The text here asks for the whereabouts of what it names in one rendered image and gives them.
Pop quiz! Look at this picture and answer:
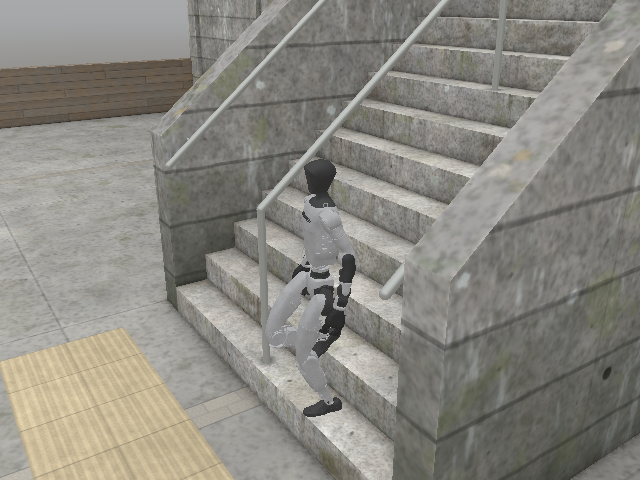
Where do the stairs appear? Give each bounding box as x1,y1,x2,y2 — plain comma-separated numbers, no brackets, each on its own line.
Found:
176,0,617,480

